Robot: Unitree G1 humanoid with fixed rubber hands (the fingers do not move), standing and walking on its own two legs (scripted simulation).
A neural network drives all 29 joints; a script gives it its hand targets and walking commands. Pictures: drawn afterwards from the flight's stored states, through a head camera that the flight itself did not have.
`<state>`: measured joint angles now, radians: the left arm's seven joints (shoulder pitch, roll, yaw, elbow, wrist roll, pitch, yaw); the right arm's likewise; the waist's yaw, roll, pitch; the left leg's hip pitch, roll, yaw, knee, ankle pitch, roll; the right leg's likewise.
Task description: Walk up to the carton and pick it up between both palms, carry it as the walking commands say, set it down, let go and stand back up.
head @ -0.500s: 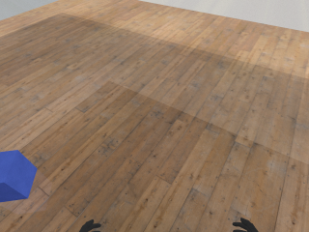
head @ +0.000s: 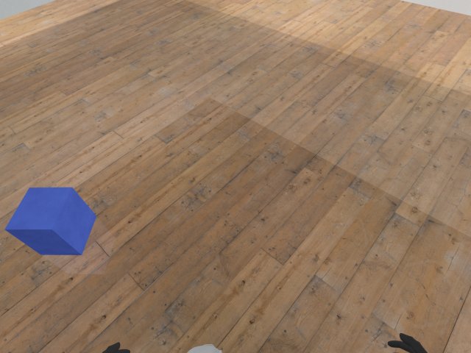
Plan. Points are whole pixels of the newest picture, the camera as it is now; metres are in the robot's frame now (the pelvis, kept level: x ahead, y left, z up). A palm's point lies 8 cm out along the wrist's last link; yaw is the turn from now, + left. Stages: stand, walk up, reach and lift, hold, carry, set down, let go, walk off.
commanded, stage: walk up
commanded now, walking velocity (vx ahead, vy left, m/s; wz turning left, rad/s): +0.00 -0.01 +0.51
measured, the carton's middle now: (56, 222) +0.77 +0.88 -0.64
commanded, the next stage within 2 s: none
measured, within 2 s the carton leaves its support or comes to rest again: neither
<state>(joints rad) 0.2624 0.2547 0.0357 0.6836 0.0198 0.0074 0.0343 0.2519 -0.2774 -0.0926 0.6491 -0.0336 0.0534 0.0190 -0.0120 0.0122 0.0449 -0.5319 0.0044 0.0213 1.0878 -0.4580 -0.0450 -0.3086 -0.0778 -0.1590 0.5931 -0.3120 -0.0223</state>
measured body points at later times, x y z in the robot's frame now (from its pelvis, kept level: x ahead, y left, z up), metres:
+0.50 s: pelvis -0.03 +0.01 +0.01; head +0.00 +0.04 +0.45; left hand +0.05 +0.30 -0.11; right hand +0.14 -0.22 -0.10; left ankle -0.04 +0.13 -0.73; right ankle +0.02 -0.12 -0.69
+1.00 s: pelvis +0.01 +0.06 +0.01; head +0.03 +0.04 +0.46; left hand -0.15 +0.29 -0.10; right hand +0.25 -0.08 -0.12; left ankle -0.02 +0.25 -0.68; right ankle +0.02 -0.12 -0.73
